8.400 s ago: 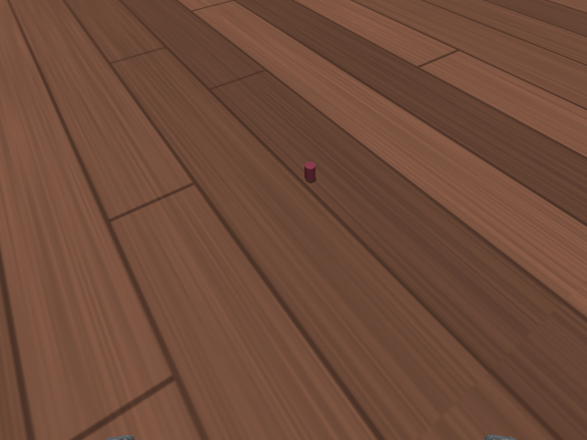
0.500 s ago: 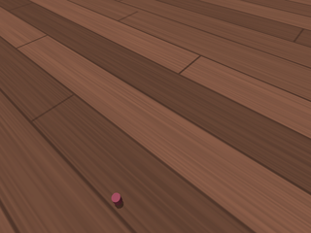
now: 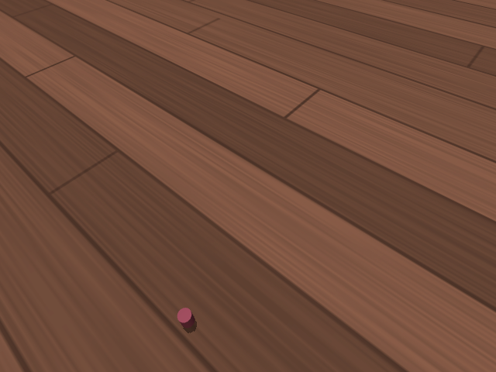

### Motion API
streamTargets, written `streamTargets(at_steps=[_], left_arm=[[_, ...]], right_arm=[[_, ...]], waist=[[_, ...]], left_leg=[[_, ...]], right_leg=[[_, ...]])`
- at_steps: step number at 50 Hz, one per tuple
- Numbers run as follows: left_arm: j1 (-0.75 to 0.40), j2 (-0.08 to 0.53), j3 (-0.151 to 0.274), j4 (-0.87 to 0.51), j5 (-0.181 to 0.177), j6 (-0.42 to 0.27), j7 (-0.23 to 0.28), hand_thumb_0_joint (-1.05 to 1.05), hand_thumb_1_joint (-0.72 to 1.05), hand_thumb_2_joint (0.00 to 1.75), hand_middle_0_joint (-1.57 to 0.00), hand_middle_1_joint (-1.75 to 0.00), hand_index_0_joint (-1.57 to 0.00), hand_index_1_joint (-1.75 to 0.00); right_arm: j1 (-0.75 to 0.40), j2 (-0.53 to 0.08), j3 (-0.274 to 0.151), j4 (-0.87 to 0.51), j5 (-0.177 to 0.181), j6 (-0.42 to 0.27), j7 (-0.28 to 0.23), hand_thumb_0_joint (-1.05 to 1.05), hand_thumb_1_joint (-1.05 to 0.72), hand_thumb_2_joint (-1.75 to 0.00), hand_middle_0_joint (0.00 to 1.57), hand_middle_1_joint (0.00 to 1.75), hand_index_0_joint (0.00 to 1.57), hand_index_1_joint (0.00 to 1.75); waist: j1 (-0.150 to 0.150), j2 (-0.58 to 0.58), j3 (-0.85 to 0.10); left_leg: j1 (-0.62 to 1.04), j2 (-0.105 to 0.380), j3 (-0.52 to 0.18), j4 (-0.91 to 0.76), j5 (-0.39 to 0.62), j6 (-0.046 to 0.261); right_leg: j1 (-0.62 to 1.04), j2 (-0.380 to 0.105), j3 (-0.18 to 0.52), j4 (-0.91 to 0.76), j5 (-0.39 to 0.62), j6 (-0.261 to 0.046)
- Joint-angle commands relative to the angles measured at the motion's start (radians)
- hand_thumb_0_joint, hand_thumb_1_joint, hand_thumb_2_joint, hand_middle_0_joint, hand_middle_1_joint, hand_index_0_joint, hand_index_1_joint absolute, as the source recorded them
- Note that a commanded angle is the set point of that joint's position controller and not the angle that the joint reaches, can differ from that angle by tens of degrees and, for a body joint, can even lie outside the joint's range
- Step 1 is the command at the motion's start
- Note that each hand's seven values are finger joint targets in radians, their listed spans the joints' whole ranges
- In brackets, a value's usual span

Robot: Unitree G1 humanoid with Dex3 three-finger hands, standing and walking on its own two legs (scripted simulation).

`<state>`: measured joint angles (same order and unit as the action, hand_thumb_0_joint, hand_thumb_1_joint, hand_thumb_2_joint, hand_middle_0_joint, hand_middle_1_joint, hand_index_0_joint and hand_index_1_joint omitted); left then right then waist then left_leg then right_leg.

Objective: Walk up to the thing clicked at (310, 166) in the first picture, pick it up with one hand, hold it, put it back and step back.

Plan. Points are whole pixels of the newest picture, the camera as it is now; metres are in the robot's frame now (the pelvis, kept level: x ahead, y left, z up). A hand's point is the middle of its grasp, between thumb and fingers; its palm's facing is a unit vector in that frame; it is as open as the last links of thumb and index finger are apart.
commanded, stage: rise first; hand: left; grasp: from above
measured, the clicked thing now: (186, 318) +0.39 +0.27 -0.75
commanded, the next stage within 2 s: none
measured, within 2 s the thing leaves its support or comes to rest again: neither
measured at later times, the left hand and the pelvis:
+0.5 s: hand out of the picture +0.13 +0.26 -0.20, palm faces -0.10 -0.91 -0.41, open 12.3 cm; pelvis -0.01 +0.01 -0.04, yaw +1 degrees
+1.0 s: hand out of the picture +0.13 +0.29 -0.30, palm faces -0.33 -0.75 -0.57, open 14.1 cm; pelvis -0.03 +0.02 -0.15, yaw +1 degrees
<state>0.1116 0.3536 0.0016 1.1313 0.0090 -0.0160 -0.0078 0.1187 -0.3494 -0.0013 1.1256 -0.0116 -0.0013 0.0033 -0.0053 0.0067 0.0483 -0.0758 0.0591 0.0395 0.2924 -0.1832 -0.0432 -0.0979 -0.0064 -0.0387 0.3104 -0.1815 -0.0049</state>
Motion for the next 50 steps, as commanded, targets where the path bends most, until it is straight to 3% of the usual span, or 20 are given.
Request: streamTargets(at_steps=[1, 3, 4, 5, 6, 7, 8, 10, 11, 13, 20, 26, 27, 28, 38, 39, 43, 44, 48, 50], left_arm=[[-0.034, 0.222, 0.041, -0.064, 0.002, -0.017, 0.019, 0.0, 0.9, 0.9, -0.2, -0.3, -0.2, -0.3], [-0.036, 0.22, 0.042, -0.064, -0.001, -0.018, 0.019, 0.0, 0.83, 0.94, -0.2, -0.38, -0.2, -0.38], [-0.387, 0.027, 0.035, -0.415, -0.05, -0.102, 0.031, 0.0, 0.76, 0.9, -0.21, -0.46, -0.19, -0.46], [-0.449, 0.091, 0.059, -0.32, -0.043, -0.085, 0.035, 0.0, 0.68, 0.9, -0.21, -0.54, -0.19, -0.54], [-0.241, 0.21, 0.127, -0.148, -0.012, -0.049, 0.039, 0.0, 0.6, 0.89, -0.22, -0.61, -0.21, -0.62], [-0.219, 0.208, 0.138, -0.098, 0.01, -0.034, 0.023, 0.0, 0.52, 0.89, -0.21, -0.68, -0.21, -0.68], [-0.311, 0.232, 0.149, -0.122, 0.033, -0.035, 0.006, 0.0, 0.44, 0.89, -0.22, -0.74, -0.22, -0.74], [-0.179, 0.22, 0.182, -0.056, 0.097, -0.029, -0.014, 0.0, 0.28, 0.86, -0.2, -0.86, -0.23, -0.83], [-0.108, 0.205, 0.191, -0.067, 0.116, -0.025, -0.02, 0.0, 0.2, 0.87, -0.19, -0.9, -0.21, -0.88], [-0.085, 0.196, 0.203, -0.134, 0.14, -0.014, -0.011, 0.0, 0.04, 0.88, -0.18, -0.94, -0.21, -0.91], [-0.085, 0.151, 0.184, -0.335, 0.184, 0.085, 0.025, 0.0, -0.48, 0.93, -0.16, -1.0, -0.16, -1.0], [-0.047, 0.134, 0.194, -0.512, 0.231, 0.075, 0.041, 0.0, -0.54, 0.96, -0.13, -1.04, -0.13, -1.04], [-0.007, 0.12, 0.184, -0.499, 0.24, 0.083, 0.04, 0.0, -0.54, 0.97, -0.13, -1.04, -0.12, -1.04], [-0.013, 0.13, 0.188, -0.588, 0.249, 0.082, 0.043, 0.0, -0.55, 0.97, -0.12, -1.04, -0.12, -1.04], [0.169, 0.104, 0.164, -0.8, 0.306, 0.164, 0.056, 0.0, -0.56, 0.99, -0.1, -1.05, -0.09, -1.05], [0.139, 0.124, 0.173, -0.829, 0.315, 0.165, 0.06, 0.0, -0.57, 1.0, -0.09, -1.05, -0.09, -1.05], [0.049, 0.127, 0.157, -0.779, 0.364, 0.15, 0.067, 0.0, -0.56, 0.99, -0.1, -1.05, -0.09, -1.05], [0.037, 0.143, 0.169, -0.759, 0.382, 0.138, 0.069, 0.0, -0.57, 1.0, -0.09, -1.04, -0.09, -1.05], [-0.06, 0.151, 0.139, -0.699, 0.473, 0.067, 0.079, 0.0, -0.53, 1.0, -0.08, -1.05, -0.07, -1.05], [-0.125, 0.19, 0.153, -0.669, 0.521, 0.025, 0.097, 0.0, -0.55, 1.01, -0.08, -1.03, -0.07, -1.05]], right_arm=[[-0.034, -0.207, -0.038, -0.054, -0.001, -0.023, -0.01, 0.0, -0.9, -0.9, 0.2, 0.3, 0.2, 0.3], [-0.031, -0.211, -0.038, -0.052, -0.002, -0.024, -0.01, 0.0, -0.89, -0.9, 0.2, 0.3, 0.2, 0.3], [-0.021, -0.037, 0.002, -0.326, 0.069, -0.072, -0.03, 0.0, -0.94, -0.91, 0.2, 0.3, 0.2, 0.3], [0.038, -0.069, -0.004, -0.272, 0.072, -0.07, -0.041, 0.0, -0.9, -0.9, 0.2, 0.3, 0.2, 0.3], [0.07, -0.111, -0.03, -0.272, 0.074, -0.062, -0.051, 0.0, -0.9, -0.9, 0.2, 0.3, 0.2, 0.3], [0.081, -0.107, -0.043, -0.29, 0.065, -0.059, -0.049, 0.0, -0.9, -0.9, 0.2, 0.3, 0.2, 0.3], [0.086, -0.102, -0.049, -0.32, 0.06, -0.061, -0.05, 0.0, -0.91, -0.9, 0.2, 0.3, 0.2, 0.3], [0.129, -0.094, -0.078, -0.344, 0.033, -0.07, -0.046, 0.0, -0.91, -0.9, 0.2, 0.3, 0.2, 0.3], [0.14, -0.087, -0.084, -0.373, 0.03, -0.073, -0.04, 0.0, -0.9, -0.9, 0.2, 0.3, 0.2, 0.3], [0.142, -0.078, -0.089, -0.428, 0.031, -0.075, -0.035, 0.0, -0.92, -0.9, 0.2, 0.3, 0.2, 0.3], [0.104, -0.061, -0.095, -0.551, 0.037, -0.082, -0.027, 0.0, -0.9, -0.9, 0.2, 0.3, 0.2, 0.3], [0.113, -0.043, -0.103, -0.607, 0.024, -0.121, -0.025, 0.0, -0.89, -0.9, 0.2, 0.3, 0.2, 0.3], [0.116, -0.04, -0.101, -0.603, 0.025, -0.123, -0.024, 0.0, -0.89, -0.9, 0.2, 0.3, 0.2, 0.3], [0.11, -0.04, -0.105, -0.625, 0.025, -0.129, -0.024, 0.0, -0.9, -0.9, 0.2, 0.3, 0.2, 0.3], [0.097, -0.033, -0.104, -0.669, 0.019, -0.16, -0.022, 0.0, -0.89, -0.9, 0.2, 0.3, 0.2, 0.3], [0.084, -0.033, -0.099, -0.683, 0.02, -0.166, -0.022, 0.0, -0.89, -0.9, 0.2, 0.3, 0.2, 0.3], [0.064, -0.032, -0.093, -0.687, 0.019, -0.187, -0.023, 0.0, -0.89, -0.9, 0.2, 0.3, 0.2, 0.3], [0.056, -0.038, -0.095, -0.684, 0.016, -0.192, -0.019, 0.0, -0.89, -0.9, 0.2, 0.3, 0.2, 0.3], [0.038, -0.055, -0.102, -0.67, 0.018, -0.215, -0.002, 0.0, -0.84, -0.88, 0.2, 0.3, 0.2, 0.3], [0.027, -0.066, -0.108, -0.657, 0.018, -0.224, 0.004, 0.0, -0.84, -0.89, 0.2, 0.3, 0.2, 0.3]], waist=[[-0.001, -0.013, -0.075], [0.0, -0.005, -0.085], [-0.107, 0.033, 0.03], [-0.078, -0.01, -0.021], [-0.04, -0.028, -0.012], [-0.038, -0.043, -0.05], [-0.036, -0.062, -0.092], [-0.006, -0.041, -0.215], [0.022, -0.008, -0.262], [0.034, 0.022, -0.298], [-0.004, -0.014, -0.271], [-0.007, 0.03, -0.345], [-0.01, 0.03, -0.312], [-0.002, 0.058, -0.35], [-0.019, 0.075, -0.434], [-0.023, 0.079, -0.451], [-0.057, 0.035, -0.419], [-0.046, 0.045, -0.424], [-0.043, 0.06, -0.496], [-0.043, 0.074, -0.527]], left_leg=[[0.018, 0.095, -0.073, -0.033, 0.141, 0.05], [0.016, 0.095, -0.071, -0.029, 0.144, 0.051], [-0.145, -0.07, 0.039, 0.046, 0.011, 0.056], [-0.133, -0.066, 0.032, 0.06, -0.001, 0.061], [-0.16, -0.063, 0.031, 0.066, 0.004, 0.058], [-0.185, -0.069, 0.027, 0.111, 0.008, 0.06], [-0.208, -0.063, 0.018, 0.146, 0.024, 0.064], [-0.248, -0.071, 0.01, 0.226, 0.082, 0.059], [-0.277, -0.078, 0.009, 0.262, 0.112, 0.053], [-0.289, -0.086, 0.011, 0.292, 0.129, 0.047], [-0.402, -0.069, -0.005, 0.394, 0.05, 0.048], [-0.518, -0.056, -0.023, 0.545, -0.015, 0.042], [-0.549, -0.052, -0.028, 0.551, -0.051, 0.04], [-0.548, -0.048, -0.034, 0.566, -0.041, 0.038], [-0.649, -0.031, -0.066, 0.725, 0.04, 0.039], [-0.661, -0.032, -0.069, 0.744, 0.048, 0.039], [-0.819, -0.043, -0.059, 0.853, -0.079, 0.051], [-0.856, -0.045, -0.059, 0.88, -0.099, 0.049], [-0.969, -0.049, -0.073, 0.998, -0.139, 0.044], [-1.038, -0.051, -0.074, 1.052, -0.181, 0.042]], right_leg=[[-0.007, -0.135, 0.103, -0.05, 0.18, -0.019], [0.008, -0.137, 0.107, -0.049, 0.19, -0.019], [-0.2, -0.013, 0.032, 0.004, 0.079, -0.001], [-0.143, -0.013, 0.021, 0.009, 0.041, 0.003], [-0.149, -0.002, 0.008, 0.014, 0.014, -0.003], [-0.168, -0.005, 0.01, 0.045, 0.009, -0.006], [-0.18, -0.004, 0.007, 0.089, 0.033, -0.005], [-0.178, -0.011, 0.009, 0.185, 0.106, -0.006], [-0.175, -0.011, 0.01, 0.228, 0.124, -0.01], [-0.185, -0.007, 0.011, 0.263, 0.133, -0.011], [-0.351, 0.004, -0.003, 0.345, 0.027, -0.009], [-0.514, 0.003, -0.002, 0.51, -0.046, -0.011], [-0.548, 0.005, -0.005, 0.528, -0.082, -0.012], [-0.562, 0.005, -0.004, 0.55, -0.074, -0.014], [-0.702, 0.004, -0.009, 0.713, -0.048, -0.014], [-0.718, 0.003, -0.01, 0.73, -0.043, -0.015], [-0.83, 0.001, -0.002, 0.805, -0.1, -0.011], [-0.866, 0.0, -0.001, 0.839, -0.123, -0.013], [-1.026, -0.002, 0.0, 0.983, -0.169, -0.016], [-1.095, -0.005, 0.005, 1.049, -0.194, -0.017]])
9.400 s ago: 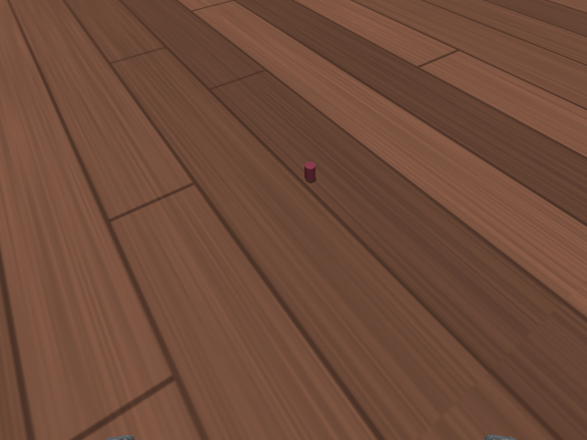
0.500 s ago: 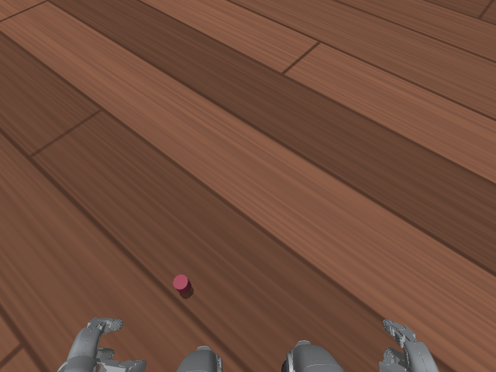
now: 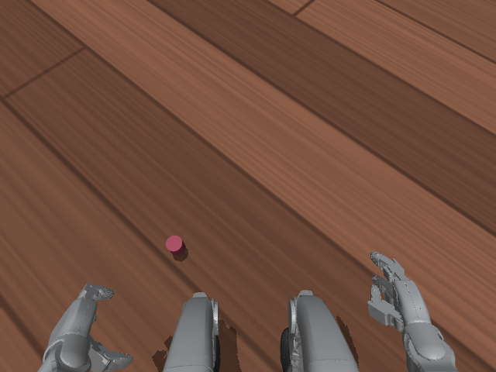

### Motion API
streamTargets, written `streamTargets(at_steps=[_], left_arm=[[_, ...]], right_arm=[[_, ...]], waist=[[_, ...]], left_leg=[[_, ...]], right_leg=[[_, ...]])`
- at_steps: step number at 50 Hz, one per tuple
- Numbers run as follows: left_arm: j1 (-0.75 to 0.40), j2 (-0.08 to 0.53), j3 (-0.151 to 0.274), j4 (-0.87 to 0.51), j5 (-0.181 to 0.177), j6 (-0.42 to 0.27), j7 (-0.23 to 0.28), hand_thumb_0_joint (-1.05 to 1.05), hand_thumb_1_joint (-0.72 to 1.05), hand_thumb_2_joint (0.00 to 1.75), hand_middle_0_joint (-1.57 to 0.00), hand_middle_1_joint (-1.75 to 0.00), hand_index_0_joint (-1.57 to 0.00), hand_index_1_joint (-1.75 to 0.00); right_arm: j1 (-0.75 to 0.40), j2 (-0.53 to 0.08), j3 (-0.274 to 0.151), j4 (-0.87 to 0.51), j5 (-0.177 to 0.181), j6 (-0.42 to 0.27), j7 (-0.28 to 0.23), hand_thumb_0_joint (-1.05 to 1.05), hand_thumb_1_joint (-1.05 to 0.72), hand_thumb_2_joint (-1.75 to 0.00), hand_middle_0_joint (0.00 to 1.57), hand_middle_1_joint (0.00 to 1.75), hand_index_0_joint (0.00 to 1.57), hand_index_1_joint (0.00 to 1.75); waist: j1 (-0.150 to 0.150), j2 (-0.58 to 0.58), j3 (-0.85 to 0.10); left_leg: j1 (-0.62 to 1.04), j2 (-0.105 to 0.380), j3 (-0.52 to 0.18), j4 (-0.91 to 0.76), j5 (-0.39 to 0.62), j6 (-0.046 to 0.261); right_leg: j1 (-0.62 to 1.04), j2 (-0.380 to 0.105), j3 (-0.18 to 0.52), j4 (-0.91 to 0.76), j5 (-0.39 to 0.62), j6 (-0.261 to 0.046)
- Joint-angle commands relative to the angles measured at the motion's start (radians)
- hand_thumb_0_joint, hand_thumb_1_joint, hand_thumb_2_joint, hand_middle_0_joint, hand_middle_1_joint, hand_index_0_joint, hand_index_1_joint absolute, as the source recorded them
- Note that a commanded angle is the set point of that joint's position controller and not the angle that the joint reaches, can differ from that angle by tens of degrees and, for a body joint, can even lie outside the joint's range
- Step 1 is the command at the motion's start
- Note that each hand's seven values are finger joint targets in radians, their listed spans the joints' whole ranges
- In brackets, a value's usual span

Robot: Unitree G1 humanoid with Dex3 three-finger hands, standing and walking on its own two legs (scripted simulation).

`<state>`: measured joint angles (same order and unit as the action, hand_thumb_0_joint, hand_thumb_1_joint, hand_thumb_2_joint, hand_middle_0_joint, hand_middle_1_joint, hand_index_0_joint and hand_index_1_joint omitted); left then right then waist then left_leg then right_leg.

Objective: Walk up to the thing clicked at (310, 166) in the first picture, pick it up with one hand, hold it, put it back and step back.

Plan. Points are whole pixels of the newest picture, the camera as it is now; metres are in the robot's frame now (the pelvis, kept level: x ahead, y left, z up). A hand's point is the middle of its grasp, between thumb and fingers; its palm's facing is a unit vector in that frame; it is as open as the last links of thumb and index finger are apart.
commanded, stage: rise first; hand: left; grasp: from above
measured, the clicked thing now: (176, 245) +0.43 +0.24 -0.59
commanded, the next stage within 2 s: approach in 1.86 s
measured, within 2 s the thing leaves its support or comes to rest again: neither
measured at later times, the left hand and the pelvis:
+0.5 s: hand (132, 279) +0.29 +0.30 -0.35, palm faces -0.49 -0.27 -0.83, open 14.1 cm; pelvis -0.07 +0.00 -0.20, yaw -3 degrees
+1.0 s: hand (144, 259) +0.35 +0.30 -0.43, palm faces -0.48 -0.03 -0.88, open 14.1 cm; pelvis -0.07 +0.00 -0.27, yaw -5 degrees
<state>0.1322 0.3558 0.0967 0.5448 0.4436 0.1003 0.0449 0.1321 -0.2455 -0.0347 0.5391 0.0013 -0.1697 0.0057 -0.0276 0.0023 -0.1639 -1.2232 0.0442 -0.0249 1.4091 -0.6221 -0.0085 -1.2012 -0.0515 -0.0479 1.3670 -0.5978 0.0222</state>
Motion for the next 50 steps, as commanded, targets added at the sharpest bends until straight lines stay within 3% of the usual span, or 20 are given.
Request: streamTargets(at_steps=[1, 4, 7, 12, 13, 16, 20, 23, 27, 29, 31, 32, 33, 34, 39, 42, 45, 46, 47, 50], left_arm=[[-0.143, 0.201, 0.068, -0.063, 0.105, -0.108, 0.053, 0.0, -0.54, 1.01, -0.07, -1.05, -0.06, -1.06], [-0.172, 0.249, 0.083, -0.055, 0.168, -0.158, 0.076, 0.0, -0.55, 1.01, -0.07, -1.06, -0.06, -1.06], [-0.284, 0.307, 0.101, -0.018, 0.232, -0.178, 0.104, 0.0, -0.56, 1.01, -0.06, -1.06, -0.06, -1.06], [-0.47, 0.374, 0.109, 0.086, 0.321, -0.219, 0.118, 0.0, -0.56, 1.02, -0.06, -1.05, -0.06, -1.06], [-0.505, 0.399, 0.122, 0.073, 0.339, -0.232, 0.122, 0.0, -0.56, 1.02, -0.07, -1.04, -0.06, -1.05], [-0.597, 0.425, 0.114, 0.152, 0.382, -0.26, 0.126, 0.0, -0.55, 1.02, -0.07, -1.03, -0.07, -1.04], [-0.748, 0.495, 0.119, 0.156, 0.445, -0.304, 0.133, 0.0, -0.56, 1.04, -0.07, -1.04, -0.06, -1.05], [-0.799, 0.515, 0.112, 0.258, 0.486, -0.328, 0.146, 0.0, -0.56, 1.04, -0.07, -1.03, -0.06, -1.04], [-0.913, 0.583, 0.123, 0.275, 0.545, -0.365, 0.179, 0.0, -0.56, 1.04, -0.09, -0.99, -0.07, -1.01], [-0.916, 0.559, 0.11, 0.365, 0.576, -0.369, 0.2, 0.0, -0.55, 1.04, -0.09, -0.98, -0.07, -1.0], [-0.973, 0.587, 0.108, 0.355, 0.601, -0.385, 0.218, 0.0, -0.55, 1.03, -0.08, -0.98, -0.07, -0.99], [-0.931, 0.581, 0.109, 0.445, 0.618, -0.377, 0.225, 0.0, -0.55, 1.04, -0.08, -0.98, -0.06, -0.99], [-0.981, 0.611, 0.114, 0.399, 0.625, -0.386, 0.234, 0.0, -0.54, 1.03, -0.1, -0.96, -0.08, -0.98], [-0.959, 0.606, 0.11, 0.475, 0.652, -0.383, 0.241, 0.0, -0.55, 1.04, -0.09, -0.96, -0.07, -0.98], [-1.041, 0.634, 0.107, 0.52, 0.706, -0.402, 0.27, 0.0, -0.55, 1.03, -0.09, -0.96, -0.07, -0.98], [-1.101, 0.634, 0.098, 0.502, 0.746, -0.414, 0.29, 0.0, -0.54, 1.02, -0.1, -0.95, -0.08, -0.96], [-1.107, 0.64, 0.097, 0.573, 0.774, -0.421, 0.314, 0.0, -0.53, 1.0, -0.09, -0.97, -0.08, -0.97], [-1.145, 0.623, 0.078, 0.546, 0.785, -0.425, 0.321, 0.0, -0.53, 1.0, -0.1, -0.97, -0.09, -0.98], [-1.156, 0.649, 0.092, 0.552, 0.798, -0.429, 0.33, 0.0, -0.53, 1.0, -0.09, -0.97, -0.09, -0.98], [-1.135, 0.646, 0.096, 0.632, 0.826, -0.426, 0.35, 0.0, -0.52, 0.99, -0.08, -0.99, -0.09, -0.98]], right_arm=[[0.013, -0.173, -0.075, -0.059, 0.008, -0.057, 0.005, 0.0, -0.84, -0.88, 0.2, 0.3, 0.2, 0.3], [0.006, -0.194, -0.085, -0.036, 0.006, -0.059, 0.016, 0.0, -0.86, -0.89, 0.2, 0.3, 0.2, 0.3], [0.013, -0.201, -0.095, -0.006, 0.005, -0.044, 0.024, 0.0, -0.87, -0.89, 0.2, 0.3, 0.2, 0.3], [0.041, -0.208, -0.105, 0.036, -0.006, -0.021, 0.04, 0.0, -0.88, -0.9, 0.2, 0.3, 0.2, 0.3], [0.041, -0.211, -0.112, 0.041, -0.008, -0.017, 0.041, 0.0, -0.88, -0.9, 0.2, 0.3, 0.2, 0.3], [0.051, -0.213, -0.115, 0.056, -0.013, -0.004, 0.045, 0.0, -0.89, -0.9, 0.2, 0.3, 0.2, 0.3], [0.074, -0.225, -0.12, 0.082, -0.024, 0.017, 0.045, 0.0, -0.9, -0.9, 0.2, 0.3, 0.2, 0.3], [0.114, -0.226, -0.115, 0.128, -0.03, 0.039, 0.048, 0.0, -0.9, -0.9, 0.2, 0.3, 0.2, 0.3], [0.107, -0.232, -0.105, 0.136, -0.042, 0.07, 0.053, 0.0, -0.9, -0.9, 0.2, 0.3, 0.2, 0.3], [0.127, -0.229, -0.091, 0.15, -0.048, 0.083, 0.056, 0.0, -0.9, -0.9, 0.2, 0.3, 0.2, 0.3], [0.125, -0.243, -0.094, 0.149, -0.056, 0.094, 0.061, 0.0, -0.9, -0.9, 0.2, 0.3, 0.2, 0.3], [0.132, -0.236, -0.085, 0.156, -0.058, 0.102, 0.065, 0.0, -0.89, -0.9, 0.2, 0.3, 0.2, 0.3], [0.135, -0.243, -0.09, 0.156, -0.06, 0.107, 0.067, 0.0, -0.9, -0.9, 0.2, 0.3, 0.2, 0.3], [0.139, -0.244, -0.085, 0.16, -0.066, 0.113, 0.07, 0.0, -0.9, -0.9, 0.2, 0.3, 0.2, 0.3], [0.145, -0.25, -0.08, 0.172, -0.084, 0.127, 0.083, 0.0, -0.9, -0.9, 0.2, 0.3, 0.2, 0.3], [0.163, -0.254, -0.083, 0.185, -0.094, 0.132, 0.088, 0.0, -0.9, -0.9, 0.2, 0.3, 0.2, 0.3], [0.157, -0.256, -0.078, 0.191, -0.103, 0.136, 0.095, 0.0, -0.9, -0.9, 0.2, 0.3, 0.2, 0.3], [0.153, -0.249, -0.077, 0.191, -0.11, 0.137, 0.095, 0.0, -0.9, -0.9, 0.2, 0.3, 0.2, 0.3], [0.142, -0.258, -0.078, 0.185, -0.111, 0.134, 0.096, 0.0, -0.9, -0.9, 0.2, 0.3, 0.2, 0.3], [0.164, -0.263, -0.076, 0.213, -0.124, 0.137, 0.101, 0.0, -0.9, -0.9, 0.2, 0.3, 0.2, 0.3]], waist=[[-0.006, 0.081, -0.357], [0.016, 0.134, -0.458], [0.015, 0.122, -0.517], [0.006, 0.064, -0.565], [0.023, 0.063, -0.614], [0.005, 0.026, -0.599], [0.004, 0.085, -0.664], [-0.018, 0.074, -0.599], [-0.024, 0.134, -0.603], [-0.048, 0.132, -0.574], [-0.048, 0.153, -0.581], [-0.054, 0.13, -0.558], [-0.046, 0.144, -0.568], [-0.054, 0.141, -0.555], [-0.071, 0.179, -0.541], [-0.073, 0.229, -0.591], [-0.092, 0.21, -0.534], [-0.091, 0.208, -0.549], [-0.089, 0.199, -0.559], [-0.101, 0.219, -0.56]], left_leg=[[0.106, -0.034, -0.012, -0.035, 0.288, 0.009], [0.083, -0.032, -0.027, 0.047, 0.359, 0.001], [-0.01, -0.038, -0.008, 0.147, 0.377, 0.012], [-0.208, -0.046, 0.009, 0.281, 0.257, 0.026], [-0.204, -0.044, 0.013, 0.307, 0.242, 0.026], [-0.324, -0.049, 0.022, 0.359, 0.155, 0.032], [-0.312, -0.044, 0.014, 0.403, 0.117, 0.028], [-0.394, -0.045, 0.005, 0.43, 0.037, 0.032], [-0.389, -0.044, -0.012, 0.458, -0.018, 0.032], [-0.409, -0.046, -0.017, 0.484, -0.005, 0.032], [-0.422, -0.047, -0.017, 0.505, 0.01, 0.033], [-0.442, -0.049, -0.019, 0.515, 0.012, 0.036], [-0.446, -0.051, -0.016, 0.517, 0.023, 0.034], [-0.464, -0.052, -0.011, 0.534, 0.025, 0.036], [-0.49, -0.053, -0.016, 0.568, 0.015, 0.036], [-0.437, -0.052, -0.017, 0.586, 0.081, 0.027], [-0.492, -0.053, -0.021, 0.604, 0.036, 0.031], [-0.494, -0.056, -0.008, 0.619, 0.05, 0.034], [-0.489, -0.052, -0.014, 0.626, 0.051, 0.034], [-0.488, -0.053, -0.014, 0.647, 0.071, 0.032]], right_leg=[[-0.019, 0.04, 0.014, 0.026, 0.239, -0.046], [-0.123, 0.039, 0.009, 0.14, 0.27, -0.054], [-0.173, 0.042, 0.014, 0.205, 0.299, -0.052], [-0.236, 0.042, 0.016, 0.282, 0.224, -0.046], [-0.245, 0.043, 0.015, 0.3, 0.208, -0.046], [-0.274, 0.045, 0.012, 0.329, 0.139, -0.042], [-0.358, 0.045, -0.005, 0.389, 0.089, -0.048], [-0.43, 0.049, -0.018, 0.423, 0.015, -0.048], [-0.517, 0.052, -0.034, 0.476, -0.028, -0.053], [-0.557, 0.05, -0.045, 0.502, -0.012, -0.053], [-0.577, 0.048, -0.049, 0.523, 0.002, -0.054], [-0.585, 0.049, -0.052, 0.53, 0.003, -0.054], [-0.577, 0.048, -0.053, 0.54, 0.01, -0.055], [-0.587, 0.049, -0.053, 0.547, 0.014, -0.055], [-0.64, 0.048, -0.062, 0.594, 0.013, -0.058], [-0.66, 0.049, -0.067, 0.624, 0.067, -0.062], [-0.699, 0.049, -0.074, 0.634, 0.032, -0.06], [-0.684, 0.051, -0.07, 0.628, 0.045, -0.059], [-0.7, 0.051, -0.074, 0.638, 0.045, -0.058], [-0.716, 0.051, -0.077, 0.664, 0.064, -0.056]])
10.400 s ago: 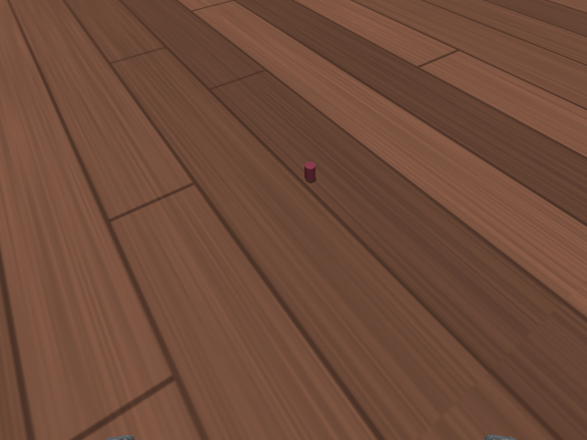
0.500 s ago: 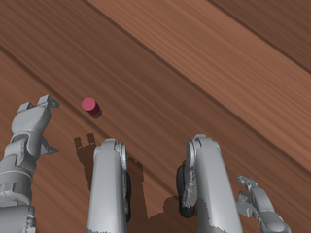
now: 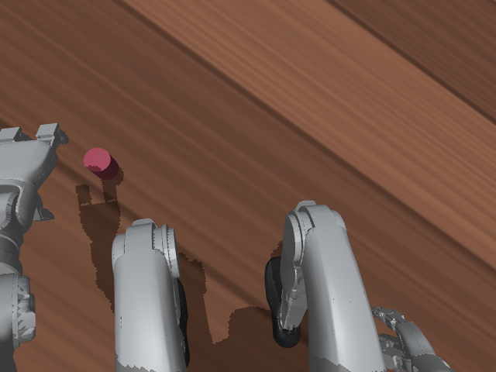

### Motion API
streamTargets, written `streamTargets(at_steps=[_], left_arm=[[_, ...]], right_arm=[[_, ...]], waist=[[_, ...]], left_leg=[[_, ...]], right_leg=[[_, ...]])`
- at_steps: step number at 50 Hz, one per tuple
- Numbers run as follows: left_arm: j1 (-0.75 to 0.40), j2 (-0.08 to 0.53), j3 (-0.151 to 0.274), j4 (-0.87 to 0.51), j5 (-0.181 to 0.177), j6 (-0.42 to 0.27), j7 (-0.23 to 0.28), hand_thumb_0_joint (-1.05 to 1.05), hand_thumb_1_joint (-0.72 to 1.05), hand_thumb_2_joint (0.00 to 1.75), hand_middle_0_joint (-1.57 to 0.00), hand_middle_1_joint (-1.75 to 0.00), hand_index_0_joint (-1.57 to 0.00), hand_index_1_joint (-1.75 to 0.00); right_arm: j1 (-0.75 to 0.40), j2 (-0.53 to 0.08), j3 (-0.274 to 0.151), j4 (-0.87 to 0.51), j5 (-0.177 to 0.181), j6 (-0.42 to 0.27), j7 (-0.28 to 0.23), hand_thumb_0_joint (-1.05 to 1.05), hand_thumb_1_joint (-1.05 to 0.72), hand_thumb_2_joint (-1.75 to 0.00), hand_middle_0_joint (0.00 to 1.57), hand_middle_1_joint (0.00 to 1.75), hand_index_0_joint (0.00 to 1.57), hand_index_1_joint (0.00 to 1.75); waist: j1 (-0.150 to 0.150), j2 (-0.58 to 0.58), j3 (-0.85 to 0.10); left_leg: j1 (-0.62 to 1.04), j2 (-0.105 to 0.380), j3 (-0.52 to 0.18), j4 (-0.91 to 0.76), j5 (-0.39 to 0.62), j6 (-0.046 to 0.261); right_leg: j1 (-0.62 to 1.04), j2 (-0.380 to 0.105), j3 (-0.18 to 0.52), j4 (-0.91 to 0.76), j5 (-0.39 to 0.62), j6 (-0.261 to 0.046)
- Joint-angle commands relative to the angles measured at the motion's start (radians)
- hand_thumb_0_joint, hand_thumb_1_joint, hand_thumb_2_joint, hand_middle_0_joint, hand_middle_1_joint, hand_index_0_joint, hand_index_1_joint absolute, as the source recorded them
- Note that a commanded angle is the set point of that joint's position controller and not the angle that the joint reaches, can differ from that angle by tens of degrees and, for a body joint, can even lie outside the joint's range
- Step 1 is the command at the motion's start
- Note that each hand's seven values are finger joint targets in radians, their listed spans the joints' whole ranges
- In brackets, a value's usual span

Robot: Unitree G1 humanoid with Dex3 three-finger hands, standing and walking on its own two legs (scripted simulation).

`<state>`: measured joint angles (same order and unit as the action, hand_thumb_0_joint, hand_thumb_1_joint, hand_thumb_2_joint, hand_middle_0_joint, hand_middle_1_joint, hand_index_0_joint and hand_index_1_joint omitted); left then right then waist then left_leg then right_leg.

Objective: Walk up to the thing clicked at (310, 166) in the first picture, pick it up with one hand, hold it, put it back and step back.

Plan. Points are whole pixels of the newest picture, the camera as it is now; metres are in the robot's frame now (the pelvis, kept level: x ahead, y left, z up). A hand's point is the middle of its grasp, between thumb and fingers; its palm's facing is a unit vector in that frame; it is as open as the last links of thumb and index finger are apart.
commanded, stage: rise first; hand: left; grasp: from above
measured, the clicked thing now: (102, 164) +0.48 +0.28 -0.32
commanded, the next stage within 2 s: approach in 0.86 s
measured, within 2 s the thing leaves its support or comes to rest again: neither
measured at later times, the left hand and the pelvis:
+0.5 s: hand (55, 176) +0.42 +0.32 -0.20, palm faces -0.47 -0.07 -0.88, open 13.9 cm; pelvis +0.01 +0.00 -0.03, yaw -1 degrees
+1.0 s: hand (59, 174) +0.43 +0.32 -0.22, palm faces -0.47 -0.08 -0.88, open 14.0 cm; pelvis +0.01 +0.00 -0.04, yaw -1 degrees
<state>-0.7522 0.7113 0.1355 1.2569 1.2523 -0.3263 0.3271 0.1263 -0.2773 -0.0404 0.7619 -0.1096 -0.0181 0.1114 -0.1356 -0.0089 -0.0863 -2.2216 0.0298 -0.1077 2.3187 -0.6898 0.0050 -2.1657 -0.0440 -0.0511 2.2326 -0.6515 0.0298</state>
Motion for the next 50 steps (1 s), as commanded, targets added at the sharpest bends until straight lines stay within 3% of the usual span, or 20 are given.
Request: streamTargets(at_steps=[1, 4, 8, 12, 15, 18, 20, 21, 22, 25, 32, 35, 37, 39, 41, 48, 50], left_arm=[[-0.268, 0.284, 0.05, -0.08, 0.019, -0.002, 0.073, 0.0, -0.52, 0.99, -0.09, -0.98, -0.09, -0.98], [-0.336, 0.298, 0.049, -0.111, 0.029, -0.002, 0.089, 0.0, -0.52, 0.99, -0.08, -1.0, -0.09, -1.0], [-0.329, 0.281, 0.042, -0.016, 0.029, 0.017, 0.106, 0.0, -0.51, 0.97, -0.08, -1.02, -0.09, -1.01], [-0.363, 0.301, 0.051, -0.062, 0.031, 0.022, 0.11, 0.0, -0.51, 0.97, -0.08, -1.03, -0.1, -1.01], [-0.338, 0.285, 0.043, -0.003, 0.032, 0.032, 0.109, 0.0, -0.52, 0.98, -0.08, -1.04, -0.09, -1.02], [-0.347, 0.305, 0.052, -0.024, 0.025, 0.031, 0.111, 0.0, -0.51, 0.97, -0.07, -1.05, -0.1, -1.03], [-0.361, 0.316, 0.062, -0.022, 0.027, 0.028, 0.111, 0.0, -0.52, 0.98, -0.08, -1.04, -0.09, -1.02], [-0.332, 0.31, 0.058, -0.02, 0.026, 0.028, 0.111, 0.0, -0.51, 0.97, -0.08, -1.05, -0.1, -1.03], [-0.337, 0.306, 0.058, -0.001, 0.028, 0.031, 0.111, 0.0, -0.52, 0.97, -0.07, -1.05, -0.09, -1.03], [-0.346, 0.311, 0.059, -0.025, 0.024, 0.025, 0.112, 0.0, -0.53, 0.99, -0.08, -1.04, -0.09, -1.03], [-0.354, 0.319, 0.067, -0.024, 0.024, 0.019, 0.117, 0.0, -0.53, 0.99, -0.08, -1.03, -0.09, -1.02], [-0.325, 0.317, 0.067, 0.008, 0.029, 0.017, 0.12, 0.0, -0.53, 0.99, -0.08, -1.03, -0.09, -1.02], [-0.363, 0.336, 0.071, 0.007, 0.027, 0.011, 0.124, 0.0, -0.54, 1.0, -0.09, -1.02, -0.09, -1.02], [-0.356, 0.348, 0.079, 0.012, 0.033, 0.007, 0.13, 0.0, -0.53, 1.0, -0.1, -1.0, -0.1, -1.01], [-0.359, 0.325, 0.062, 0.035, 0.038, 0.008, 0.131, 0.0, -0.53, 0.99, -0.09, -1.0, -0.09, -1.0], [-0.374, 0.337, 0.064, 0.052, 0.041, 0.01, 0.147, 0.0, -0.56, 1.05, -0.14, -0.95, -0.09, -1.0], [-0.42, 0.322, 0.046, 0.047, 0.045, 0.009, 0.149, 0.0, -0.51, 0.96, -0.06, -1.04, -0.08, -1.02]], right_arm=[[0.169, -0.224, -0.067, -0.007, -0.018, -0.014, -0.002, 0.0, -0.9, -0.9, 0.2, 0.3, 0.2, 0.3], [0.162, -0.228, -0.068, -0.017, -0.023, -0.017, 0.0, 0.0, -0.9, -0.9, 0.2, 0.3, 0.2, 0.3], [0.156, -0.232, -0.063, -0.014, -0.031, -0.025, 0.006, 0.0, -0.9, -0.9, 0.2, 0.3, 0.2, 0.3], [0.166, -0.229, -0.06, -0.01, -0.039, -0.029, 0.008, 0.0, -0.9, -0.9, 0.2, 0.3, 0.2, 0.3], [0.176, -0.231, -0.057, 0.002, -0.042, -0.028, 0.011, 0.0, -0.9, -0.9, 0.2, 0.3, 0.2, 0.3], [0.172, -0.225, -0.051, -0.008, -0.045, -0.029, 0.015, 0.0, -0.91, -0.9, 0.2, 0.3, 0.2, 0.3], [0.173, -0.232, -0.048, -0.007, -0.046, -0.029, 0.015, 0.0, -0.9, -0.9, 0.2, 0.3, 0.2, 0.3], [0.173, -0.228, -0.049, -0.01, -0.044, -0.03, 0.017, 0.0, -0.91, -0.9, 0.2, 0.3, 0.2, 0.3], [0.178, -0.233, -0.049, -0.008, -0.047, -0.03, 0.018, 0.0, -0.91, -0.9, 0.2, 0.3, 0.2, 0.3], [0.177, -0.229, -0.044, -0.007, -0.047, -0.029, 0.02, 0.0, -0.91, -0.9, 0.2, 0.3, 0.2, 0.3], [0.191, -0.24, -0.04, -0.003, -0.054, -0.026, 0.025, 0.0, -0.9, -0.9, 0.2, 0.3, 0.2, 0.3], [0.195, -0.24, -0.032, -0.003, -0.059, -0.025, 0.03, 0.0, -0.9, -0.9, 0.2, 0.3, 0.2, 0.3], [0.186, -0.244, -0.033, -0.003, -0.059, -0.024, 0.029, 0.0, -0.9, -0.9, 0.2, 0.3, 0.2, 0.3], [0.179, -0.242, -0.026, -0.004, -0.063, -0.022, 0.028, 0.0, -0.9, -0.9, 0.2, 0.3, 0.2, 0.3], [0.181, -0.242, -0.025, 0.0, -0.069, -0.026, 0.029, 0.0, -0.9, -0.9, 0.2, 0.3, 0.2, 0.3], [0.175, -0.25, -0.018, 0.002, -0.07, -0.028, 0.03, 0.0, -0.91, -0.9, 0.2, 0.3, 0.2, 0.3], [0.183, -0.251, -0.014, 0.007, -0.074, -0.029, 0.03, 0.0, -0.9, -0.89, 0.2, 0.3, 0.2, 0.3]], waist=[[0.001, 0.232, -0.629], [0.0, 0.233, -0.673], [-0.019, 0.221, -0.604], [-0.007, 0.253, -0.68], [-0.029, 0.235, -0.65], [-0.018, 0.225, -0.646], [-0.027, 0.245, -0.651], [-0.012, 0.252, -0.644], [-0.029, 0.233, -0.634], [-0.021, 0.265, -0.646], [-0.036, 0.258, -0.663], [-0.034, 0.248, -0.647], [-0.044, 0.243, -0.639], [-0.03, 0.245, -0.641], [-0.049, 0.243, -0.61], [-0.05, 0.259, -0.624], [-0.071, 0.266, -0.623]], left_leg=[[0.503, -0.038, 0.07, -0.255, 0.148, 0.019], [0.508, -0.041, 0.078, -0.232, 0.176, 0.022], [0.465, -0.04, 0.071, -0.228, 0.125, 0.024], [0.497, -0.042, 0.077, -0.21, 0.169, 0.022], [0.466, -0.041, 0.074, -0.194, 0.174, 0.023], [0.444, -0.043, 0.082, -0.187, 0.175, 0.027], [0.443, -0.043, 0.078, -0.183, 0.173, 0.026], [0.449, -0.044, 0.078, -0.187, 0.175, 0.024], [0.444, -0.041, 0.075, -0.181, 0.17, 0.026], [0.45, -0.042, 0.077, -0.177, 0.179, 0.022], [0.46, -0.041, 0.07, -0.155, 0.227, 0.021], [0.443, -0.043, 0.073, -0.152, 0.228, 0.021], [0.419, -0.043, 0.077, -0.138, 0.198, 0.026], [0.398, -0.047, 0.082, -0.139, 0.178, 0.026], [0.396, -0.045, 0.077, -0.141, 0.166, 0.026], [0.41, -0.045, 0.072, -0.13, 0.186, 0.024], [0.416, -0.045, 0.066, -0.129, 0.191, 0.022]], right_leg=[[0.245, 0.043, -0.077, -0.196, 0.124, -0.063], [0.255, 0.047, -0.074, -0.188, 0.147, -0.064], [0.209, 0.044, -0.082, -0.176, 0.112, -0.061], [0.237, 0.044, -0.078, -0.158, 0.146, -0.06], [0.224, 0.047, -0.082, -0.149, 0.159, -0.06], [0.244, 0.045, -0.077, -0.153, 0.158, -0.06], [0.235, 0.044, -0.08, -0.139, 0.158, -0.059], [0.235, 0.044, -0.078, -0.139, 0.158, -0.062], [0.225, 0.044, -0.082, -0.138, 0.157, -0.06], [0.227, 0.045, -0.081, -0.132, 0.163, -0.062], [0.228, 0.047, -0.087, -0.111, 0.203, -0.059], [0.239, 0.048, -0.09, -0.11, 0.205, -0.057], [0.232, 0.049, -0.086, -0.114, 0.187, -0.058], [0.239, 0.051, -0.081, -0.117, 0.167, -0.059], [0.216, 0.05, -0.089, -0.113, 0.155, -0.058], [0.205, 0.051, -0.093, -0.1, 0.175, -0.058], [0.194, 0.05, -0.097, -0.092, 0.18, -0.056]])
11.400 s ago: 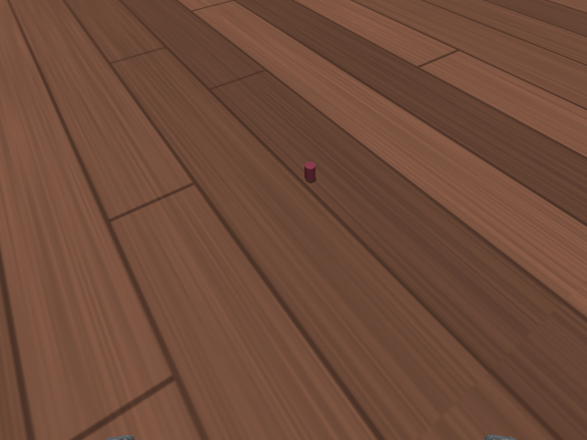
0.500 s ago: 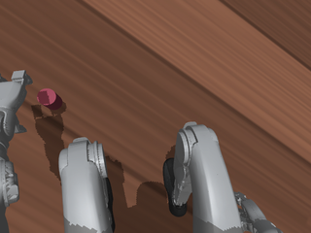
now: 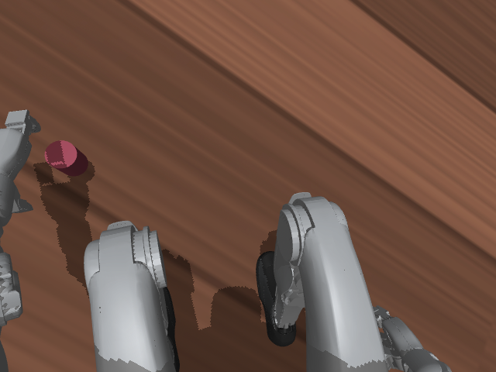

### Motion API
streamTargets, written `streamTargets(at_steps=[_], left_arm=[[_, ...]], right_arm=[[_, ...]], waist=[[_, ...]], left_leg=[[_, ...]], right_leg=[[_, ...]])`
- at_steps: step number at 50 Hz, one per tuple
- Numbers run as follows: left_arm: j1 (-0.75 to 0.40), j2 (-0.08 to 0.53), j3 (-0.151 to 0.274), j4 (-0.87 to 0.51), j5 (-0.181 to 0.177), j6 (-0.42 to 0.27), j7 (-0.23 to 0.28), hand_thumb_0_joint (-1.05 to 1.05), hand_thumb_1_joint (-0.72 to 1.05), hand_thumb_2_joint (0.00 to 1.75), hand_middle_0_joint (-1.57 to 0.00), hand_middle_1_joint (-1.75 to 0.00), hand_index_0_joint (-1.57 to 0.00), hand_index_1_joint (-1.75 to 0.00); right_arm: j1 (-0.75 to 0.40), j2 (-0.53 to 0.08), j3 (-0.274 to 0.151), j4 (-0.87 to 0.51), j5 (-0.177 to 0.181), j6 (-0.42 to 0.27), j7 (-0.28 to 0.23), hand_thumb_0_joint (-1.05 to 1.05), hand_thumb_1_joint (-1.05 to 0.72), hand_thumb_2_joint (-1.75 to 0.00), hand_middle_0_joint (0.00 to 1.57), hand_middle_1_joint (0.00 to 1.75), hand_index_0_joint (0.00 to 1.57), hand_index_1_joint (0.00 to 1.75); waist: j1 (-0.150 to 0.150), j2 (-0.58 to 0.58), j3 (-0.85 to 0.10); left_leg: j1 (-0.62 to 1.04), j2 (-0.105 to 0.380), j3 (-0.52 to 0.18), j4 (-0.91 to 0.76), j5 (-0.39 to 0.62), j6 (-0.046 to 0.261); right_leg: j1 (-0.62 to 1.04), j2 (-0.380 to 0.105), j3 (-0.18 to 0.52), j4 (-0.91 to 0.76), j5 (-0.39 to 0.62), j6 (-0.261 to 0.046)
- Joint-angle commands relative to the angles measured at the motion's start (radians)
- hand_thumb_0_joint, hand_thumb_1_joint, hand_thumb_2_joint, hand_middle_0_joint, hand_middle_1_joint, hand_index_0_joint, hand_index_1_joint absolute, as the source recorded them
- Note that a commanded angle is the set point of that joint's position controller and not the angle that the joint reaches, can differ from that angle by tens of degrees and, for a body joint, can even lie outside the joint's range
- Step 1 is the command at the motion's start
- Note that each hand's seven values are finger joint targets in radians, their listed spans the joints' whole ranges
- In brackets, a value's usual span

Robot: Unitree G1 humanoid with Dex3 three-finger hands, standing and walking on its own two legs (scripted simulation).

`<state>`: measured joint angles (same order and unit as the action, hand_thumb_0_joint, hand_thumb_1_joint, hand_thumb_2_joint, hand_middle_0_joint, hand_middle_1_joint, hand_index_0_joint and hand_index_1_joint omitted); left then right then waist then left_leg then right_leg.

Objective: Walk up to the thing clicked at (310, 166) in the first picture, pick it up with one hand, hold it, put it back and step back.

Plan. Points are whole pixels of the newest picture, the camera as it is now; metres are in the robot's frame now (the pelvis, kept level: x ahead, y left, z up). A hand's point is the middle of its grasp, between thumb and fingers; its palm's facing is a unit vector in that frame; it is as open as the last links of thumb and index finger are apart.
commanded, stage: approach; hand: left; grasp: from above
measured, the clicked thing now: (68, 159) +0.46 +0.29 -0.28
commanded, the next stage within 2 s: close in in 0.74 s
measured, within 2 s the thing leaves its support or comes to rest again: neither
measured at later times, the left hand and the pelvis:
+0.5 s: hand (54, 142) +0.47 +0.28 -0.18, palm faces -0.47 -0.07 -0.88, open 13.8 cm; pelvis +0.00 +0.00 +0.00, yaw -1 degrees
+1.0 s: hand (50, 148) +0.46 +0.28 -0.18, palm faces -0.46 -0.08 -0.89, open 13.8 cm; pelvis +0.00 +0.00 +0.00, yaw -1 degrees
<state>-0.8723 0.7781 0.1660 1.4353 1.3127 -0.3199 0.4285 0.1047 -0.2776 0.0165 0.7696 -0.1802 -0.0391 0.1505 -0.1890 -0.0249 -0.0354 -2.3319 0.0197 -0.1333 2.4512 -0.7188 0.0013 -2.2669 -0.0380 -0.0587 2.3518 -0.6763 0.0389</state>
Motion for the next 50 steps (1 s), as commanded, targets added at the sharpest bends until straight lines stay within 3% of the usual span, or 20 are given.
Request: streamTargets(at_steps=[1, 6, 9, 13, 15, 16, 20, 21, 25, 28, 30, 32, 34, 37, 39, 43, 46, 48, 50], left_arm=[[-0.32, 0.241, 0.001, -0.112, -0.019, 0.004, 0.048, 0.0, -0.52, 0.97, -0.06, -1.04, -0.07, -1.02], [-0.442, 0.183, -0.061, -0.111, -0.014, 0.013, 0.062, 0.0, -0.51, 0.96, -0.06, -1.06, -0.08, -1.04], [-0.483, 0.175, -0.073, -0.069, -0.01, 0.04, 0.077, 0.0, -0.51, 0.97, -0.06, -1.06, -0.08, -1.04], [-0.42, 0.237, -0.036, 0.02, 0.013, 0.097, 0.093, 0.0, -0.5, 0.96, -0.06, -1.08, -0.09, -1.05], [-0.421, 0.266, -0.015, 0.017, 0.008, 0.127, 0.092, 0.0, -0.49, 0.95, -0.06, -1.09, -0.1, -1.05], [-0.423, 0.285, 0.002, -0.008, 0.003, 0.138, 0.091, 0.0, -0.49, 0.94, -0.05, -1.1, -0.1, -1.06], [-0.346, 0.284, -0.001, 0.034, -0.041, 0.174, 0.053, 0.0, -0.48, 0.93, -0.05, -1.11, -0.1, -1.06], [-0.332, 0.311, 0.013, 0.003, -0.044, 0.172, 0.042, 0.0, -0.49, 0.94, -0.06, -1.1, -0.1, -1.06], [-0.27, 0.304, 0.012, -0.04, -0.08, 0.145, -0.011, 0.0, -0.5, 0.96, -0.06, -1.09, -0.1, -1.05], [-0.295, 0.324, 0.033, -0.167, -0.091, 0.096, -0.036, 0.0, -0.5, 0.96, -0.06, -1.09, -0.1, -1.05], [-0.314, 0.288, 0.018, -0.235, -0.095, 0.063, -0.04, 0.0, -0.52, 0.97, -0.06, -1.08, -0.09, -1.05], [-0.344, 0.219, -0.029, -0.269, -0.091, 0.036, -0.04, 0.0, -0.53, 0.98, -0.06, -1.05, -0.08, -1.03], [-0.398, 0.204, -0.045, -0.289, -0.085, 0.022, -0.03, 0.0, -0.52, 1.0, -0.07, -1.07, -0.09, -1.05], [-0.443, 0.121, -0.104, -0.192, -0.069, 0.022, -0.004, 0.0, -0.51, 1.0, -0.07, -1.05, -0.09, -1.04], [-0.466, 0.129, -0.116, -0.08, -0.05, 0.032, 0.012, 0.0, -0.49, 1.03, -0.09, -1.08, -0.1, -1.06], [-0.449, 0.192, -0.089, 0.024, 0.003, 0.055, 0.052, 0.0, -0.5, 1.01, -0.08, -1.08, -0.1, -1.06], [-0.431, 0.209, -0.072, 0.096, 0.022, 0.082, 0.076, 0.0, -0.52, 0.95, -0.05, -1.06, -0.08, -1.03], [-0.457, 0.257, -0.045, 0.066, 0.024, 0.089, 0.092, 0.0, -0.51, 0.94, -0.05, -1.08, -0.09, -1.04], [-0.442, 0.252, -0.043, 0.099, 0.028, 0.107, 0.1, 0.0, -0.5, 0.96, -0.05, -1.06, -0.08, -1.03]], right_arm=[[0.205, -0.251, -0.07, 0.004, -0.003, -0.012, -0.008, 0.0, -0.9, -0.89, 0.2, 0.3, 0.2, 0.3], [0.232, -0.253, -0.056, 0.018, -0.006, -0.027, -0.008, 0.0, -0.9, -0.89, 0.2, 0.3, 0.2, 0.3], [0.24, -0.26, -0.046, 0.015, -0.009, -0.037, -0.01, 0.0, -0.9, -0.89, 0.2, 0.3, 0.2, 0.3], [0.244, -0.268, -0.031, -0.005, -0.007, -0.035, -0.011, 0.0, -0.9, -0.89, 0.2, 0.3, 0.2, 0.3], [0.249, -0.27, -0.014, -0.022, -0.011, -0.033, -0.007, 0.0, -0.9, -0.89, 0.2, 0.3, 0.2, 0.3], [0.241, -0.27, -0.015, -0.029, -0.008, -0.029, -0.008, 0.0, -0.9, -0.89, 0.2, 0.3, 0.2, 0.3], [0.223, -0.271, -0.011, -0.048, 0.01, -0.024, -0.005, 0.0, -0.9, -0.89, 0.2, 0.3, 0.2, 0.3], [0.225, -0.269, -0.008, -0.05, 0.015, -0.021, -0.006, 0.0, -0.9, -0.89, 0.2, 0.3, 0.2, 0.3], [0.223, -0.259, -0.011, -0.054, 0.021, -0.017, -0.002, 0.0, -0.9, -0.89, 0.2, 0.3, 0.2, 0.3], [0.246, -0.259, -0.031, -0.046, 0.02, -0.015, -0.002, 0.0, -0.9, -0.89, 0.2, 0.3, 0.2, 0.3], [0.253, -0.261, -0.044, -0.041, 0.022, -0.014, -0.004, 0.0, -0.9, -0.89, 0.2, 0.3, 0.2, 0.3], [0.266, -0.257, -0.056, -0.032, 0.026, -0.012, -0.005, 0.0, -0.9, -0.89, 0.2, 0.3, 0.2, 0.3], [0.279, -0.262, -0.067, -0.022, 0.03, -0.012, -0.01, 0.0, -0.9, -0.89, 0.2, 0.3, 0.2, 0.3], [0.285, -0.254, -0.063, 0.003, 0.023, -0.017, -0.015, 0.0, -0.9, -0.89, 0.2, 0.3, 0.2, 0.3], [0.281, -0.26, -0.05, 0.014, 0.024, -0.022, -0.019, 0.0, -0.9, -0.89, 0.2, 0.3, 0.2, 0.3], [0.262, -0.267, -0.022, 0.004, 0.01, -0.03, -0.018, 0.0, -0.9, -0.89, 0.2, 0.3, 0.2, 0.3], [0.237, -0.269, -0.006, -0.012, 0.002, -0.036, -0.015, 0.0, -0.9, -0.89, 0.2, 0.3, 0.2, 0.3], [0.232, -0.273, 0.001, -0.03, -0.003, -0.039, -0.014, 0.0, -0.9, -0.9, 0.2, 0.3, 0.2, 0.3], [0.228, -0.271, 0.009, -0.037, -0.012, -0.046, -0.007, 0.0, -0.9, -0.9, 0.2, 0.3, 0.2, 0.3]], waist=[[-0.035, 0.285, -0.655], [-0.091, 0.303, -0.654], [-0.109, 0.333, -0.647], [-0.081, 0.343, -0.653], [-0.081, 0.356, -0.661], [-0.065, 0.362, -0.713], [-0.057, 0.287, -0.676], [-0.04, 0.296, -0.697], [-0.039, 0.24, -0.655], [-0.029, 0.265, -0.705], [-0.034, 0.288, -0.707], [-0.062, 0.308, -0.703], [-0.078, 0.321, -0.708], [-0.113, 0.292, -0.639], [-0.126, 0.257, -0.595], [-0.098, 0.305, -0.605], [-0.103, 0.322, -0.594], [-0.098, 0.352, -0.63], [-0.113, 0.363, -0.61]], left_leg=[[0.533, -0.031, 0.085, -0.258, 0.212, 0.025], [0.535, -0.027, 0.079, -0.242, 0.21, 0.024], [0.549, -0.025, 0.079, -0.248, 0.204, 0.022], [0.536, -0.028, 0.087, -0.261, 0.222, 0.018], [0.521, -0.031, 0.095, -0.256, 0.25, 0.022], [0.533, -0.031, 0.096, -0.261, 0.264, 0.022], [0.455, -0.03, 0.105, -0.248, 0.253, 0.036], [0.451, -0.033, 0.109, -0.25, 0.26, 0.036], [0.384, -0.034, 0.115, -0.239, 0.218, 0.046], [0.415, -0.034, 0.113, -0.236, 0.204, 0.04], [0.453, -0.03, 0.105, -0.241, 0.197, 0.031], [0.488, -0.029, 0.092, -0.255, 0.183, 0.023], [0.513, -0.028, 0.084, -0.259, 0.175, 0.021], [0.513, -0.025, 0.079, -0.258, 0.165, 0.02], [0.484, -0.028, 0.074, -0.257, 0.156, 0.023], [0.508, -0.032, 0.078, -0.271, 0.186, 0.018], [0.525, -0.031, 0.074, -0.277, 0.216, 0.015], [0.523, -0.033, 0.083, -0.272, 0.226, 0.018], [0.523, -0.031, 0.082, -0.263, 0.243, 0.016]], right_leg=[[0.271, 0.043, -0.094, -0.207, 0.2, -0.064], [0.257, 0.049, -0.102, -0.211, 0.209, -0.064], [0.245, 0.048, -0.108, -0.209, 0.208, -0.062], [0.271, 0.047, -0.107, -0.203, 0.224, -0.069], [0.306, 0.046, -0.103, -0.199, 0.257, -0.069], [0.328, 0.047, -0.101, -0.199, 0.269, -0.071], [0.369, 0.051, -0.089, -0.21, 0.274, -0.065], [0.401, 0.05, -0.085, -0.21, 0.277, -0.065], [0.445, 0.052, -0.075, -0.224, 0.246, -0.056], [0.454, 0.048, -0.069, -0.236, 0.227, -0.057], [0.415, 0.047, -0.076, -0.241, 0.211, -0.064], [0.366, 0.048, -0.086, -0.243, 0.195, -0.069], [0.333, 0.049, -0.091, -0.251, 0.187, -0.071], [0.287, 0.051, -0.099, -0.258, 0.18, -0.072], [0.261, 0.053, -0.104, -0.256, 0.171, -0.073], [0.27, 0.052, -0.113, -0.232, 0.191, -0.073], [0.263, 0.05, -0.117, -0.209, 0.222, -0.071], [0.293, 0.051, -0.112, -0.213, 0.236, -0.072], [0.288, 0.049, -0.115, -0.194, 0.251, -0.069]])
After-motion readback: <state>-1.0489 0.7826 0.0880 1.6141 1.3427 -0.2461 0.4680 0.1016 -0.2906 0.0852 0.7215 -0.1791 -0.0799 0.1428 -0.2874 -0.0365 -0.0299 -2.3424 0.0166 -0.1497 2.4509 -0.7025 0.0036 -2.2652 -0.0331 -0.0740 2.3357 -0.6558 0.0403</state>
